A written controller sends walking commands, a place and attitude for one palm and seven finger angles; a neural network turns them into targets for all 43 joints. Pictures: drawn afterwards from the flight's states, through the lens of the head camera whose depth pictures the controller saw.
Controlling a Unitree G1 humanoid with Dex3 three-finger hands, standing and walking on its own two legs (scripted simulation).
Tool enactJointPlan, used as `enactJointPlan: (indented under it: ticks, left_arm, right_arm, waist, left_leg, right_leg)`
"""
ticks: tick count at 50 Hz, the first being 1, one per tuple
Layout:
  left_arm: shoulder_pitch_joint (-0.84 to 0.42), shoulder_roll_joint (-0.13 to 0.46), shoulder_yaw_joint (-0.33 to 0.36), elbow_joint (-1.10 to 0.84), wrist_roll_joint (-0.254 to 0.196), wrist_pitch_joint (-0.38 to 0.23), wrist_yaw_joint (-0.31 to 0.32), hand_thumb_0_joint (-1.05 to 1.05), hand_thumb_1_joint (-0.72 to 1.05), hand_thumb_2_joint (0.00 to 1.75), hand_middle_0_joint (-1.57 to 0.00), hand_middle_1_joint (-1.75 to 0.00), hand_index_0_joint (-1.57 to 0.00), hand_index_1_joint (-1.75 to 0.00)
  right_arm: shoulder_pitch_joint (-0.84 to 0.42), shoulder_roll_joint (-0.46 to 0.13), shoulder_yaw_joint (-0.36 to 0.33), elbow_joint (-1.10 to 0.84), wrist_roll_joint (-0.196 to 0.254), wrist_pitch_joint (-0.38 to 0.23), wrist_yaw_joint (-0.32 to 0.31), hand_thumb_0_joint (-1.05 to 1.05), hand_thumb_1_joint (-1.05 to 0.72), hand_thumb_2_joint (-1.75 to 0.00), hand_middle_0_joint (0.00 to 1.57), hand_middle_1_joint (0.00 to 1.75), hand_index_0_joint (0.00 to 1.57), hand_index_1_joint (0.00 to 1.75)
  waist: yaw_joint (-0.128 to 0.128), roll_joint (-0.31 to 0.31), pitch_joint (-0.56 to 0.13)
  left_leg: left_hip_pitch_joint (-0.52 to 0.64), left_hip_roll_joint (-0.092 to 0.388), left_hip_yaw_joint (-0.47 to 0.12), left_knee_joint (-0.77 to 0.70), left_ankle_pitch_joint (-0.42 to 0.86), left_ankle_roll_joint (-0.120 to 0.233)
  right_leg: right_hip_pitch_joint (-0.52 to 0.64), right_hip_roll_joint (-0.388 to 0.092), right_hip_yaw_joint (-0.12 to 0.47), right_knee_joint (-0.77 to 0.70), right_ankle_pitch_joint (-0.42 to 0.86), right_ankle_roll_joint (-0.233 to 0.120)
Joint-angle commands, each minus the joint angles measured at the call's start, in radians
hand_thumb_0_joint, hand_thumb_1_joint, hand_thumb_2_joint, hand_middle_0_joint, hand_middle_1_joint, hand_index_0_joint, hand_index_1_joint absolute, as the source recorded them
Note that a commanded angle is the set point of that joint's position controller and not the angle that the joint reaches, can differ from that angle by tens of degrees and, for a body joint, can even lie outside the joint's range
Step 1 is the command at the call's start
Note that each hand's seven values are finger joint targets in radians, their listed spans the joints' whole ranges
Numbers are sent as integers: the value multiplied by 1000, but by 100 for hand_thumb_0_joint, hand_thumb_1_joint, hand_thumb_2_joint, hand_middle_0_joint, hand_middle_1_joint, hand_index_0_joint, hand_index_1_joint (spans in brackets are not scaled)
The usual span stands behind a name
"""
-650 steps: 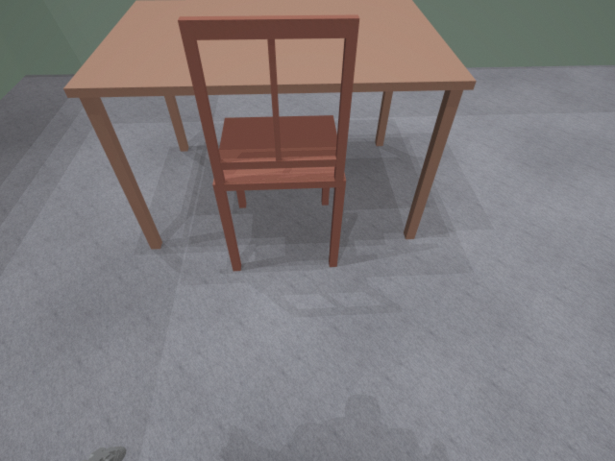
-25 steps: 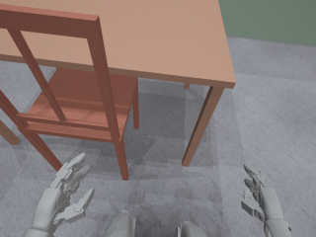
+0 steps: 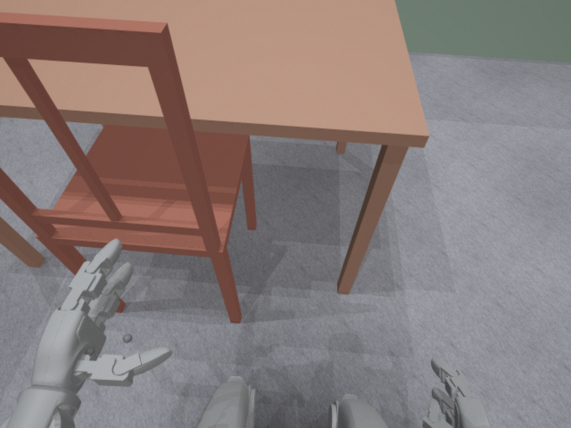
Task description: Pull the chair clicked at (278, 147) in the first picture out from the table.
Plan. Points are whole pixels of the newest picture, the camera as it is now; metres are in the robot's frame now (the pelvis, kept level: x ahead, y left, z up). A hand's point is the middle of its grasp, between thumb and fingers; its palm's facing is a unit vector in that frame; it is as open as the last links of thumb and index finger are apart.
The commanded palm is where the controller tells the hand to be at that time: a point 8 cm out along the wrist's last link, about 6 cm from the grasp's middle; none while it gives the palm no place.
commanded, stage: raise the hand toward the chair's back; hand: left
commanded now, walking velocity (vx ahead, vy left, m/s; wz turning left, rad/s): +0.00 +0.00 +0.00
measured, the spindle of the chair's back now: (77, 155) +0.51 +0.39 +0.06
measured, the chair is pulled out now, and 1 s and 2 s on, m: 0.00 0.00 0.00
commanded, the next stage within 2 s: aim the fingers beside a spindle in 1.18 s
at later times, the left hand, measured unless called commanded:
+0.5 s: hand (120, 325) +0.23 +0.22 +0.05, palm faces -0.09 -0.99 -0.05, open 16.8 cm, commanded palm +0.22 +0.28 +0.06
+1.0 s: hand (127, 303) +0.26 +0.22 +0.06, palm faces -0.06 -1.00 -0.05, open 16.9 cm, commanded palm +0.23 +0.27 +0.07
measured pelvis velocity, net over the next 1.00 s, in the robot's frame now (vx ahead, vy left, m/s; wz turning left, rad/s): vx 0.02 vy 0.01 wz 0.01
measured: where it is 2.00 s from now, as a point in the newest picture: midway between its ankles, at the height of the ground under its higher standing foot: outside the picture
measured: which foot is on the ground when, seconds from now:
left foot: down 0.00-1.00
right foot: down 0.00-1.00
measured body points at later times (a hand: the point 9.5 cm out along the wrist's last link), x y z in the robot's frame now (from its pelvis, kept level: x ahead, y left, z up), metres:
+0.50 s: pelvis +0.01 +0.02 +0.01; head +0.06 +0.04 +0.45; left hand +0.23 +0.27 +0.06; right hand +0.21 -0.19 -0.05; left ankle +0.06 +0.12 -0.64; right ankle +0.03 -0.11 -0.64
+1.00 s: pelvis +0.02 +0.01 +0.01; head +0.07 +0.03 +0.46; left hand +0.25 +0.27 +0.07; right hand +0.19 -0.23 -0.06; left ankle +0.06 +0.12 -0.64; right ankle +0.03 -0.11 -0.64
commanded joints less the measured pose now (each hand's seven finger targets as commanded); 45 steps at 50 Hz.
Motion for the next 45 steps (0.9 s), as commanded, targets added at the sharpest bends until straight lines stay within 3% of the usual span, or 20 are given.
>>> enactJointPlan:
  ticks: [1,6,8,10,11,14,17,19,24,29,31,39,45]
  left_arm:
    - [-97,107,-15,-147,0,-100,-49,0,-20,43,-9,-13,-9,-13]
    - [-86,182,64,-255,-22,-83,-49,0,-31,38,-8,-11,-8,-11]
    - [-71,167,74,-272,-25,-76,-19,0,-36,36,-7,-10,-7,-10]
    - [-83,165,75,-285,-19,-69,10,0,-41,34,-7,-9,-7,-9]
    - [-74,149,58,-273,-12,-61,17,0,-43,33,-7,-9,-7,-9]
    - [-76,118,10,-219,21,-34,23,0,-50,30,-6,-8,-6,-8]
    - [-106,121,-10,-169,30,-5,-11,0,-50,30,-6,-8,-6,-8]
    - [-121,144,8,-176,23,3,-29,0,-50,30,-6,-8,-6,-8]
    - [-164,183,66,-253,-5,-23,-28,0,-50,30,-6,-8,-6,-8]
    - [-193,168,58,-200,-4,-27,-18,0,-50,30,-6,-8,-6,-8]
    - [-191,169,53,-145,3,-5,-33,0,-50,30,-6,-8,-6,-8]
    - [-163,194,93,-179,-25,12,-52,0,-50,30,-6,-8,-6,-8]
    - [-188,184,85,-128,-15,-19,-23,0,-50,30,-6,-8,-6,-8]
  right_arm:
    - [-113,-148,-44,-180,5,-79,-14,0,-90,-90,20,30,20,30]
    - [-107,-157,-46,-198,9,-85,-25,0,-90,-90,20,30,20,30]
    - [-112,-149,-46,-196,9,-75,-25,0,-90,-90,20,30,20,30]
    - [-114,-145,-42,-196,4,-66,-21,0,-90,-90,20,30,20,30]
    - [-116,-142,-39,-197,4,-60,-17,0,-90,-90,20,30,20,30]
    - [-111,-148,-35,-201,3,-41,-12,0,-90,-90,20,30,20,30]
    - [-104,-156,-29,-214,5,-29,-12,0,-90,-90,20,30,20,30]
    - [-102,-162,-25,-226,5,-29,-13,0,-90,-90,20,30,20,30]
    - [-98,-159,-17,-227,1,-37,-15,0,-90,-90,20,30,20,30]
    - [-91,-161,-12,-210,1,-34,-12,0,-90,-90,20,30,20,30]
    - [-87,-167,-13,-209,2,-28,-13,0,-90,-90,20,30,20,30]
    - [-82,-167,-23,-219,7,-35,-10,0,-90,-90,20,30,20,30]
    - [-79,-167,-23,-208,3,-29,-5,0,-90,-90,20,30,20,30]
  waist:
    - [-21,-24,-131]
    - [17,46,-262]
    - [20,50,-253]
    - [24,95,-239]
    - [15,101,-216]
    - [-8,74,-165]
    - [-21,32,-131]
    - [-15,27,-159]
    - [5,83,-240]
    - [-10,78,-198]
    - [-18,46,-179]
    - [6,46,-253]
    - [-11,22,-174]
  left_leg:
    - [127,-45,-37,-160,8,32]
    - [234,-45,-48,-201,76,32]
    - [264,-44,-53,-218,98,29]
    - [279,-42,-67,-235,106,23]
    - [285,-41,-67,-241,102,21]
    - [273,-37,-76,-255,71,19]
    - [252,-36,-84,-268,30,19]
    - [258,-38,-83,-271,30,20]
    - [333,-36,-86,-265,124,12]
    - [312,-36,-91,-270,96,11]
    - [290,-36,-87,-270,85,15]
    - [331,-42,-62,-266,199,17]
    - [264,-42,-52,-249,134,22]
  right_leg:
    - [7,21,91,-232,-73,-6]
    - [74,29,57,-202,38,-12]
    - [80,32,39,-200,71,-11]
    - [72,37,26,-184,86,-16]
    - [60,35,22,-187,89,-14]
    - [31,35,13,-197,82,-9]
    - [26,39,11,-209,64,-7]
    - [44,39,15,-217,63,-8]
    - [72,39,15,-203,118,-14]
    - [58,40,12,-209,107,-12]
    - [58,42,11,-218,100,-11]
    - [136,39,20,-235,180,-10]
    - [104,42,30,-239,129,-12]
